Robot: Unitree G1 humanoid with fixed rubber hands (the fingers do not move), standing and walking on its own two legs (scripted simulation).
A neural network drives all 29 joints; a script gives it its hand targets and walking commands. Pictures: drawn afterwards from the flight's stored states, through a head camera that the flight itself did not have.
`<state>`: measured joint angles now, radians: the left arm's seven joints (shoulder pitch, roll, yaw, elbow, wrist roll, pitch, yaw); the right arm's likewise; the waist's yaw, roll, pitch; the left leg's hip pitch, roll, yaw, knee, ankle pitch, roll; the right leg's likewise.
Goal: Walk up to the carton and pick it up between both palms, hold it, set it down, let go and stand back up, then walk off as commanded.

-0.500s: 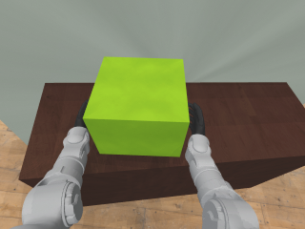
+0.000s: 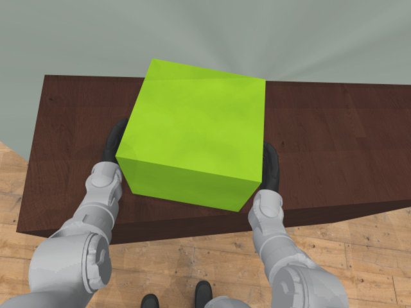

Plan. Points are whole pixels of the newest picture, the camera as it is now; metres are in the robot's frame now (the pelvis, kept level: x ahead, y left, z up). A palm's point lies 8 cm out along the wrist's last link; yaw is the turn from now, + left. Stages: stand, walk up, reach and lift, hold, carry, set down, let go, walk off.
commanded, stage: set down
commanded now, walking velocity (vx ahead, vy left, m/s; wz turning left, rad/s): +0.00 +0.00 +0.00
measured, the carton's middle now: (197, 138) +0.44 -0.04 -0.04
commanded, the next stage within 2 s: none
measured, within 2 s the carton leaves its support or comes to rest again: rests again in 0.86 s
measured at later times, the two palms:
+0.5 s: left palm (113, 150) +0.44 +0.14 -0.08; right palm (260, 186) +0.33 -0.17 -0.08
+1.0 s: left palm (86, 139) +0.44 +0.18 -0.03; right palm (256, 177) +0.34 -0.15 -0.03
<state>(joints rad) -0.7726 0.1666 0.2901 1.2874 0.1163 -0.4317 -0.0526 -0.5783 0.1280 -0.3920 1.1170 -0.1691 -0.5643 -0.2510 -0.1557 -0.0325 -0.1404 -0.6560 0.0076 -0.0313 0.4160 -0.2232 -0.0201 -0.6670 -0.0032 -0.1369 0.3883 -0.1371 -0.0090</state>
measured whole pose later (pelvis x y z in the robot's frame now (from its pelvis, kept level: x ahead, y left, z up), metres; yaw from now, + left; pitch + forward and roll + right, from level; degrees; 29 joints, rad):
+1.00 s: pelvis +0.00 +0.05 +0.00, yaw -2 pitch +32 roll -6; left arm -0.81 0.19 0.17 1.20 0.12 -0.27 -0.04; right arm -0.62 0.02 -0.22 1.21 0.04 -0.57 -0.28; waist -0.13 0.04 -0.29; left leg -0.83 0.00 -0.02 0.55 -0.22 -0.02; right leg -0.75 0.00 -0.14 0.33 -0.03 -0.02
